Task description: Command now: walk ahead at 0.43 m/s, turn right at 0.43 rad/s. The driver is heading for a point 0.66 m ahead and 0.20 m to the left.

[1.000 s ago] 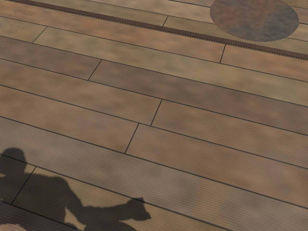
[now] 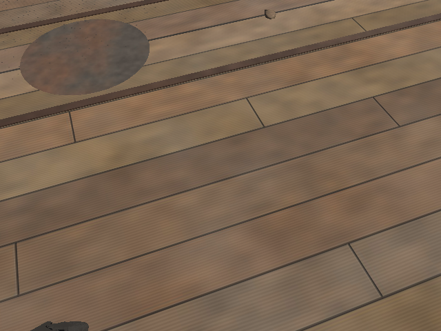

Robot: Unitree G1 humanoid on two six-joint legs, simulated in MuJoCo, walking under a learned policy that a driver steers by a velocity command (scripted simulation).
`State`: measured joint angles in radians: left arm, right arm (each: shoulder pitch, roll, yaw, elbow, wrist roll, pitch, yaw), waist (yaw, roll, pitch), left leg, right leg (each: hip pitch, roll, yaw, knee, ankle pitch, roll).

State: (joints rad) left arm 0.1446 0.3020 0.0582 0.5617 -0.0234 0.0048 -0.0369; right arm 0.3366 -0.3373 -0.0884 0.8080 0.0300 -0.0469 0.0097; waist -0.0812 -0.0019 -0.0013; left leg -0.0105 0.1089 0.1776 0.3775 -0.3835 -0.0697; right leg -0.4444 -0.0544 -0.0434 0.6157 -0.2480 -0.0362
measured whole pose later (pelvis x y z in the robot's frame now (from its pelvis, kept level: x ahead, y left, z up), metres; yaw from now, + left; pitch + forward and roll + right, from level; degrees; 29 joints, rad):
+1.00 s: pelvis +0.58 -0.02 -0.01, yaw +22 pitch +2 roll +1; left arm 0.08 0.29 0.03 0.61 0.01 -0.12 -0.01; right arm 0.37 -0.31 -0.07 0.73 0.02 -0.02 -0.01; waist -0.08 -0.03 0.00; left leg -0.11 -0.13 -0.24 0.57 -0.47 0.05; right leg -0.45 -0.01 0.07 0.47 -0.07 0.01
